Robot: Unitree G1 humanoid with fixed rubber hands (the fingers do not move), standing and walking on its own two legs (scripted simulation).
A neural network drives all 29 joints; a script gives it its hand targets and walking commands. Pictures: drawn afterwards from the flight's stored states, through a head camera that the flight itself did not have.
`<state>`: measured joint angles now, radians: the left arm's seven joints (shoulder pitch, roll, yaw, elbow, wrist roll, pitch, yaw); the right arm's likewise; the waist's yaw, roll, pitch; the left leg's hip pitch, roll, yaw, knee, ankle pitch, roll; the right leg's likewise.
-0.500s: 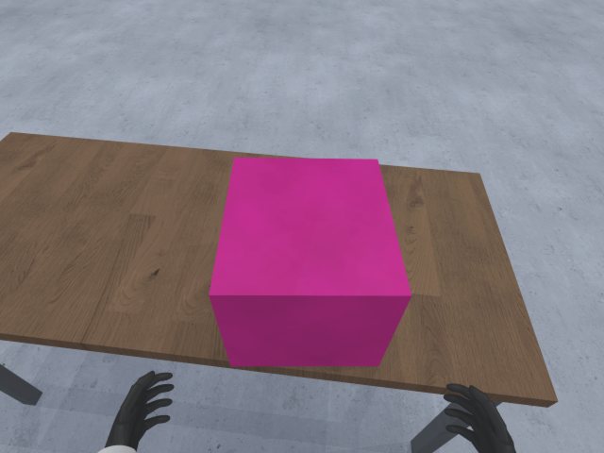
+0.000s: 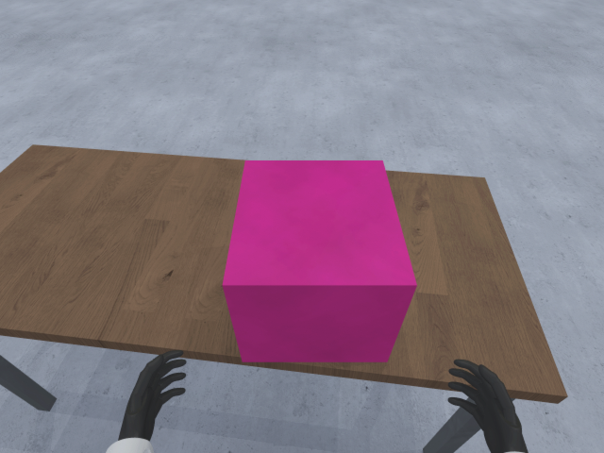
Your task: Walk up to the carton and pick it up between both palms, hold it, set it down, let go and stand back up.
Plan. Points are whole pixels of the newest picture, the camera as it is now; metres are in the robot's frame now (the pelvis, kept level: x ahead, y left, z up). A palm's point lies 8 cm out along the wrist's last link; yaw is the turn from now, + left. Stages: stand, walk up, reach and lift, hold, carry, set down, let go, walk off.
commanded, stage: reach and lift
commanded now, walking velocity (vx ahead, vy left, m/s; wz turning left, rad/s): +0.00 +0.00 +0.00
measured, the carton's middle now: (314, 258) +0.44 +0.03 -0.02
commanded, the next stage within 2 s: none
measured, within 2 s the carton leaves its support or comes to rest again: neither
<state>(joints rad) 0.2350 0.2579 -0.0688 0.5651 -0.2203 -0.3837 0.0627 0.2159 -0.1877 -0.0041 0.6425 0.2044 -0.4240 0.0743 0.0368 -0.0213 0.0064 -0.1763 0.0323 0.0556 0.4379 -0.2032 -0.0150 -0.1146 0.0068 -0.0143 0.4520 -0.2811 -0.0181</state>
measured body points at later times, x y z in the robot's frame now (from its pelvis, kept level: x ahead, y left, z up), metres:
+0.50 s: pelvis +0.02 +0.00 +0.01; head +0.01 +0.01 +0.46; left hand +0.26 +0.24 +0.02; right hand +0.28 -0.22 +0.01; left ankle +0.02 +0.13 -0.74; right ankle -0.02 -0.11 -0.74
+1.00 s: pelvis +0.01 +0.00 +0.01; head +0.03 +0.00 +0.46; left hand +0.32 +0.25 +0.08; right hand +0.34 -0.22 +0.07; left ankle +0.02 +0.13 -0.74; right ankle -0.02 -0.11 -0.74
